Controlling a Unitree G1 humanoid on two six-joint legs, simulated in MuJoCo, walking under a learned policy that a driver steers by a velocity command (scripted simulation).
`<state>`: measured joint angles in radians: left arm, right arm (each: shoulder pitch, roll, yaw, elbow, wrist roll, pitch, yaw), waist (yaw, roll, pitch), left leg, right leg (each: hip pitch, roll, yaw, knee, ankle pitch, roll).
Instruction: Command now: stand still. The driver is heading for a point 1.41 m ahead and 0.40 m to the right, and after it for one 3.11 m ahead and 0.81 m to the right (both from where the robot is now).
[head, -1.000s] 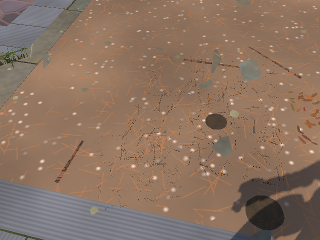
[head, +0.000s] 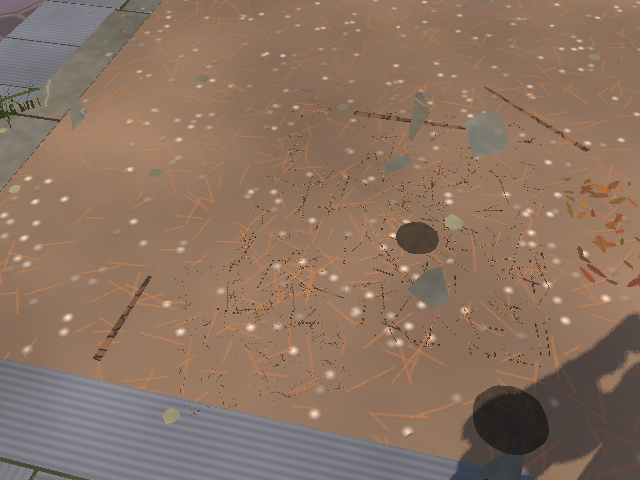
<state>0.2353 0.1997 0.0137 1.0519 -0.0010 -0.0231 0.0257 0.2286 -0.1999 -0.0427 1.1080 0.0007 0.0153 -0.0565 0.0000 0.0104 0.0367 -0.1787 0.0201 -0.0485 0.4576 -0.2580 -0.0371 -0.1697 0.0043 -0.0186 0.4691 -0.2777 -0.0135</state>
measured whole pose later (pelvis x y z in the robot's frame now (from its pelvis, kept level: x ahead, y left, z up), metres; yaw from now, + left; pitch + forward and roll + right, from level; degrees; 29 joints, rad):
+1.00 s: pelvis +0.39 +0.00 +0.02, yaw +0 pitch +2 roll -2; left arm 0.13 0.20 0.02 0.85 0.02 -0.06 -0.02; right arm 0.40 -0.20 -0.04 0.99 -0.02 -0.13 0.03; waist 0.00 0.00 -0.01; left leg -0.25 -0.01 -0.09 1.36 -0.15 0.13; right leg -0.65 0.04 -0.20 1.03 -0.42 -0.14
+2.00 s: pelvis +1.31 -0.22 +0.09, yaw -42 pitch +0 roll -1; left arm 0.43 0.30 0.07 0.83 0.01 -0.04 0.00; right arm 0.09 -0.20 0.02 0.62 -0.07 -0.08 0.00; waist 0.04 0.00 0.04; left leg -0.66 0.14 -0.11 1.24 -0.37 -0.07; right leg -0.21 0.24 0.03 0.49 -0.27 -0.20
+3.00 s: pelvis +1.63 -0.46 +0.10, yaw -5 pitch +1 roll -1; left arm 0.08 0.24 0.05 0.65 0.03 0.00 0.05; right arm 0.24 -0.36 -0.10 0.58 0.03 0.07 -0.01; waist -0.01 0.05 0.05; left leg -0.61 0.04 -0.07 1.18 -0.35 -0.12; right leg -0.26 0.00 -0.06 0.42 -0.18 -0.02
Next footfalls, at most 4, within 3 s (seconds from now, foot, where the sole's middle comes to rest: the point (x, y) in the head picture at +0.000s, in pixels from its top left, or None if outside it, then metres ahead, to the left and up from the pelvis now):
0.90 right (373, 463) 0.51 -0.06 -0.68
1.38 left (309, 282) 0.94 0.07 -0.68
1.80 right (419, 176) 1.31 -0.24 -0.68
2.20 left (458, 91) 1.72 -0.41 -0.68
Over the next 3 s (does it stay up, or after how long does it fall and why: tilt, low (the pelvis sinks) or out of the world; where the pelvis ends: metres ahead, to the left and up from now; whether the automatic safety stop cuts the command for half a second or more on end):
stays up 1.63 -0.46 0.10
